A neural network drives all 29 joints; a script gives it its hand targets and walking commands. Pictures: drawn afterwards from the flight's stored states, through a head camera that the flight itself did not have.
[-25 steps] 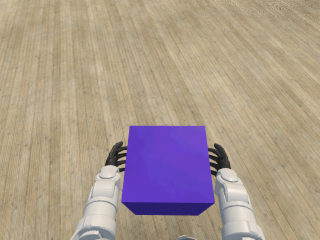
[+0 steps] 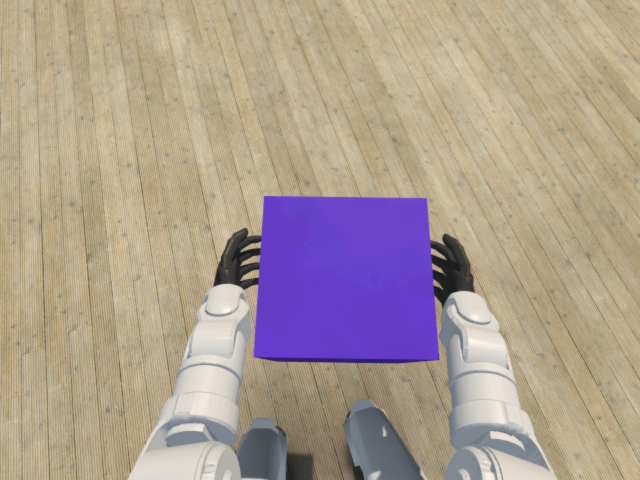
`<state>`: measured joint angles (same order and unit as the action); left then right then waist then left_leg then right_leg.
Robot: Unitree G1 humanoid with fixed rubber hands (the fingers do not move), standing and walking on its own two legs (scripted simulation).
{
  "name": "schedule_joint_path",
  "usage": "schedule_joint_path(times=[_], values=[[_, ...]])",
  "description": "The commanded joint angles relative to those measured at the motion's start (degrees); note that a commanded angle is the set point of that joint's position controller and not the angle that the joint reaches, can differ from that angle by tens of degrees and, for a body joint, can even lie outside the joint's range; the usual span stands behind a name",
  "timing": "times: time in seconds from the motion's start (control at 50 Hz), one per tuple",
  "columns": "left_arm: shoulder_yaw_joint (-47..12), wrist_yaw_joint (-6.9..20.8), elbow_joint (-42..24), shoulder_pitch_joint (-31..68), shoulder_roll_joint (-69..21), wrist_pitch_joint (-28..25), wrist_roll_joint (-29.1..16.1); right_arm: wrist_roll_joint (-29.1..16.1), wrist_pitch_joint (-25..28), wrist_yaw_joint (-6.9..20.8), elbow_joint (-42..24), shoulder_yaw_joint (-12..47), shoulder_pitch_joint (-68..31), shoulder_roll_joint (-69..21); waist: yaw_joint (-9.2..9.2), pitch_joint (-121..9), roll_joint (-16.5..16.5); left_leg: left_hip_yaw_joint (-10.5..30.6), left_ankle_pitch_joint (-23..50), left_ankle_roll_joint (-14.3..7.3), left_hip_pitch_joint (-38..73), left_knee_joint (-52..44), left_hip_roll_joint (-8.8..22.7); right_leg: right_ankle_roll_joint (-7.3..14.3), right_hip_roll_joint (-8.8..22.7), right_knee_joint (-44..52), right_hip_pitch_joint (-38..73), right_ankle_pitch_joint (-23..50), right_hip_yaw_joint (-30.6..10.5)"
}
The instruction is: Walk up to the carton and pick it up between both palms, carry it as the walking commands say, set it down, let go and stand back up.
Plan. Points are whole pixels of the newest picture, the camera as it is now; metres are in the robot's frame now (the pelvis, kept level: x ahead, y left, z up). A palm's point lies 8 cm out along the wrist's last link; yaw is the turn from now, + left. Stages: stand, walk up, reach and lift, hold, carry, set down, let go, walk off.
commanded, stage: set down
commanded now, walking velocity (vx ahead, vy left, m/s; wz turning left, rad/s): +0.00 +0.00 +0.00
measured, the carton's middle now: (340, 292) +0.37 -0.07 -0.14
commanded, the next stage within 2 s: none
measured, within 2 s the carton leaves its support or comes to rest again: neither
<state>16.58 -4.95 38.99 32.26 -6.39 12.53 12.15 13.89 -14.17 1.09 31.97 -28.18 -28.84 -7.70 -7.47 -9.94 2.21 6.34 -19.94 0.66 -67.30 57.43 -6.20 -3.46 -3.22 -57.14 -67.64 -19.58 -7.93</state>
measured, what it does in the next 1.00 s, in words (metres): lowers itself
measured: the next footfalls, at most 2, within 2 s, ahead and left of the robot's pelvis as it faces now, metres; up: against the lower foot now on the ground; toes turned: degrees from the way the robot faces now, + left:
none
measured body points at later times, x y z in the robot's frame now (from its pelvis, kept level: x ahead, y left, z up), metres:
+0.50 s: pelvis +0.00 -0.01 -0.07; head +0.21 -0.01 +0.32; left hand +0.43 +0.09 -0.17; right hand +0.37 -0.21 -0.17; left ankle +0.05 +0.11 -0.66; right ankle +0.06 -0.14 -0.66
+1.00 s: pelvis -0.03 +0.00 -0.15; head +0.22 -0.01 +0.22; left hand +0.45 +0.08 -0.26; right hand +0.38 -0.22 -0.26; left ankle +0.05 +0.12 -0.66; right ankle +0.06 -0.14 -0.66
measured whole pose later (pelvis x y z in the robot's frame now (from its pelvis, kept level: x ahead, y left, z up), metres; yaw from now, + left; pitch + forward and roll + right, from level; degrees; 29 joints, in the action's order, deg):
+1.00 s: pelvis -0.03 +0.00 -0.15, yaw -1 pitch +45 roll -1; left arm 15.6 -6.4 47.8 52.9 1.3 13.2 7.2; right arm 8.1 -13.3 -3.4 38.9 -29.2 -46.0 -3.0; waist -6.2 -11.5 2.8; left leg 6.9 -29.0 3.0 -107.4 92.2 -9.2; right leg -5.0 -6.6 -91.0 -107.1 -28.5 -6.4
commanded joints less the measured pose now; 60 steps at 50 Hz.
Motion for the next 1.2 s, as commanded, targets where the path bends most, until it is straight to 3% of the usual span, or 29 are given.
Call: schedule_joint_path(times=[0.0, 0.02, 0.06, 0.08, 0.1, 0.14, 0.2, 0.3, 0.34, 0.4, 0.44, 0.46, 0.52, 0.56, 0.64, 0.68, 0.7, 0.72, 0.74, 0.78, 0.82, 0.84, 0.88, 0.9, 0.94, 0.96, 1.02, 1.1, 1.18], values=[[-27.1, 11.3, -0.8, 32.0, -52.5, -3.8, -3.6, -7.1, 1.9, 11.7, -1.2, 35.2, -33.7, -53.5, 1.07, -42.3, -0.7, -4.8, 11.3, -0.5, 17.8, -0.9, -3.3, 0.6, -4.1, 0.6, 17.3, 16.6, 7.3], [-26.7, 11.9, -1.5, 33.4, -52.5, -3.9, -4.3, -6.1, 1.4, 10.9, 0.9, 35.3, -31.0, -54.5, -0.17, -41.4, -4.1, -4.9, 9.2, -0.8, 14.7, -0.2, -3.7, 0.2, -4.2, 0.6, 20.1, 15.7, 7.2], [-26.3, 12.9, 0.3, 35.1, -51.5, -3.7, -4.1, -7.1, 1.5, 9.8, -1.0, 36.3, -35.1, -53.8, 1.34, -42.7, -1.4, -6.1, 6.9, -0.8, 9.9, 1.9, -4.5, 0.1, -4.0, 0.1, 20.6, 14.9, 6.3], [-26.6, 13.1, -0.5, 36.2, -50.4, -3.8, -4.5, -6.5, 1.2, 9.4, 1.0, 34.9, -32.1, -54.5, -0.12, -42.7, -2.9, -6.3, 7.8, -0.6, 9.3, 2.9, -4.1, -0.2, -4.3, 0.1, 19.1, 15.8, 6.3], [-24.9, 13.0, 0.4, 34.1, -50.3, -4.1, -3.6, -7.1, 1.4, 8.9, 1.4, 35.5, -31.6, -56.3, 1.89, -44.0, -1.5, -6.4, 7.8, -0.7, 7.5, 3.8, -4.9, -0.1, -4.3, -1.2, 21.0, 17.9, 5.6], [-26.1, 13.5, -0.4, 38.5, -49.2, -4.5, -5.0, -7.8, 1.5, 8.2, 1.6, 35.3, -33.4, -54.9, 0.49, -44.8, -2.1, -7.0, 6.3, -0.7, 3.8, 5.8, -4.4, -0.4, -4.3, -2.3, 20.2, 16.9, 5.1], [-24.9, 13.4, 1.1, 36.8, -48.5, -4.6, -5.1, -8.7, 2.0, 7.4, -0.1, 37.0, -35.8, -55.3, 2.32, -46.0, -3.0, -6.5, 7.4, -1.1, 2.5, 7.1, -5.0, -0.9, -4.7, -4.8, 18.4, 17.6, 6.4], [-28.5, 12.4, -2.2, 39.6, -51.3, -5.5, -8.6, -8.8, 3.4, 6.0, -0.1, 36.4, -34.5, -52.8, -1.19, -52.9, -0.5, -6.8, 12.1, 0.6, 2.2, 11.5, -5.3, -0.1, -5.3, -8.8, 16.4, 21.5, 6.8], [-29.4, 11.3, -1.1, 37.6, -52.0, -5.0, -7.6, -9.3, 3.9, 6.2, -2.7, 36.6, -35.9, -51.0, -0.46, -53.1, 3.0, -5.9, 14.2, 1.0, 3.9, 12.2, -4.7, -0.1, -5.6, -11.6, 10.7, 21.9, 7.8], [-28.4, 10.6, 0.5, 38.6, -50.1, -5.0, -6.4, -7.4, 3.6, 6.3, 1.1, 33.4, -33.9, -49.4, -2.03, -48.0, 1.3, -5.7, 12.1, 1.1, 0.1, 12.5, -4.9, -0.4, -6.0, -11.3, 7.0, 19.2, 8.9], [-28.3, 9.6, 0.7, 37.8, -50.6, -5.2, -7.0, -9.2, 4.5, 6.8, -1.4, 34.2, -36.7, -48.7, -0.88, -52.8, 2.4, -4.8, 15.6, 1.3, 3.8, 14.1, -4.4, -0.3, -6.1, -14.4, 3.7, 20.5, 9.2], [-28.5, 9.2, 0.7, 40.8, -51.0, -4.7, -6.6, -8.6, 4.2, 7.2, 0.7, 33.0, -37.8, -46.7, -0.9, -50.2, 5.7, -5.1, 8.0, 2.0, 1.9, 13.5, -4.3, 0.4, -5.9, -14.9, 1.0, 13.2, 9.6], [-28.3, 8.4, 0.9, 40.5, -51.0, -4.7, -7.1, -8.7, 4.2, 7.6, 0.0, 32.7, -39.5, -46.7, -1.91, -52.6, 3.8, -4.9, 14.7, 1.8, 3.0, 16.0, -4.1, 0.2, -5.8, -16.6, -2.0, 17.9, 10.0], [-28.2, 7.2, -1.8, 42.1, -49.8, -5.3, -7.2, -10.2, 4.1, 8.2, 1.8, 33.7, -40.0, -47.3, -0.05, -53.7, 4.8, -4.4, 15.4, 1.6, 3.5, 17.1, -4.4, 0.3, -5.8, -19.2, -2.7, 18.0, 10.1], [-27.0, 6.3, 1.5, 44.7, -48.6, -4.5, -6.6, -10.8, 4.0, 8.0, 0.5, 32.0, -44.8, -44.8, -0.3, -52.7, 5.5, -5.8, 8.4, 2.0, -0.5, 19.0, -4.7, -0.2, -6.1, -20.5, -5.1, 12.5, 10.8], [-28.5, 5.9, -2.5, 50.9, -47.1, -4.8, -8.8, -10.1, 3.2, 8.4, 3.4, 31.4, -44.3, -43.7, -2.82, -54.4, 3.2, -5.2, 7.0, 2.2, -0.3, 20.5, -4.5, 0.1, -6.2, -21.9, -8.0, 9.8, 11.4], [-26.4, 5.8, -0.4, 50.1, -47.8, -4.9, -8.3, -10.5, 3.6, 8.1, 2.8, 31.7, -47.0, -44.6, -1.35, -54.1, 2.3, -5.3, 7.1, 1.6, -2.4, 21.4, -4.8, 0.1, -5.9, -22.3, -6.9, 10.7, 10.9], [-28.5, 5.8, -1.6, 52.0, -47.5, -4.7, -9.1, -10.4, 3.8, 8.0, 1.3, 31.1, -47.3, -42.9, -3.0, -55.5, 4.1, -5.7, 6.5, 2.1, -2.5, 22.2, -4.7, 0.1, -6.1, -23.2, -8.1, 10.8, 11.3], [-27.0, 5.7, 1.1, 50.7, -47.2, -4.1, -8.1, -10.3, 3.3, 8.0, 2.8, 30.1, -47.3, -43.2, -1.98, -53.3, 5.7, -6.1, 4.3, 2.2, -2.5, 22.0, -4.6, -0.1, -5.9, -22.9, -9.1, 8.2, 11.4], [-24.4, 5.6, 4.2, 51.5, -48.0, -3.5, -8.2, -10.4, 3.4, 7.8, 2.1, 30.0, -51.9, -43.6, -1.0, -52.5, 3.8, -6.0, 1.9, 1.7, -3.5, 22.1, -4.9, -0.2, -5.8, -24.0, -9.8, 5.7, 12.0], [-25.3, 5.7, 1.8, 53.0, -47.7, -3.4, -8.4, -10.0, 2.8, 7.9, 3.1, 29.4, -50.9, -43.7, -2.33, -55.3, 3.2, -5.8, 5.0, 1.8, -2.9, 24.0, -5.0, 0.0, -6.0, -25.4, -11.1, 7.7, 12.4], [-25.6, 5.4, 1.6, 53.5, -48.0, -3.2, -7.9, -11.5, 3.0, 8.3, 1.5, 29.8, -52.7, -43.6, -1.13, -57.5, 7.4, -6.0, 6.2, 2.0, 0.2, 24.6, -4.8, 0.1, -6.1, -26.6, -12.9, 8.5, 12.5], [-23.1, 5.6, 4.0, 54.5, -46.6, -2.9, -7.2, -10.7, 2.3, 8.6, 4.1, 29.1, -54.3, -43.4, -0.3, -55.2, 5.2, -6.8, 4.4, 2.0, -2.1, 25.8, -4.9, 0.1, -6.3, -26.2, -13.9, 5.9, 12.0], [-25.4, 5.6, 0.8, 57.5, -46.9, -3.4, -8.5, -10.0, 2.1, 8.6, 5.3, 28.6, -53.2, -43.9, -2.73, -56.2, 4.2, -6.9, 4.1, 2.3, -4.5, 26.1, -5.2, 0.0, -6.3, -27.1, -12.8, 6.8, 12.7], [-25.3, 6.1, 1.8, 58.5, -47.6, -3.1, -9.8, -11.8, 2.5, 8.2, 1.7, 29.9, -57.0, -43.5, -2.21, -57.1, 5.8, -7.7, 4.1, 2.2, -6.6, 27.7, -5.4, 0.0, -6.1, -27.6, -10.4, 8.6, 11.7], [-25.1, 5.9, 1.9, 56.6, -47.2, -3.7, -9.3, -11.2, 2.4, 7.7, 2.3, 30.4, -55.3, -46.1, -1.85, -59.3, 2.9, -7.5, 6.7, 2.0, -6.9, 28.5, -5.4, -0.6, -6.4, -28.5, -10.1, 10.8, 11.9], [-24.3, 6.3, 1.9, 60.6, -45.1, -3.7, -9.4, -10.3, 2.0, 7.3, 4.6, 28.8, -55.4, -44.8, -3.48, -56.4, 2.8, -8.1, 3.5, 2.0, -11.4, 29.7, -5.5, -0.7, -6.5, -29.3, -10.6, 9.2, 12.3], [-23.0, 6.4, 4.2, 59.1, -44.3, -4.0, -8.7, -12.2, 2.6, 6.8, 3.3, 30.2, -58.8, -46.6, 0.16, -58.1, 2.3, -9.2, 6.2, 1.4, -14.5, 32.2, -5.9, -1.2, -6.4, -31.4, -9.2, 12.5, 11.3], [-22.5, 6.4, 4.2, 62.4, -41.7, -4.3, -8.9, -12.1, 2.1, 6.7, 6.3, 29.8, -58.2, -45.3, 0.43, -55.8, 2.3, -9.3, 5.6, 1.8, -15.9, 33.7, -6.0, -1.3, -6.4, -33.3, -11.9, 11.7, 12.0]])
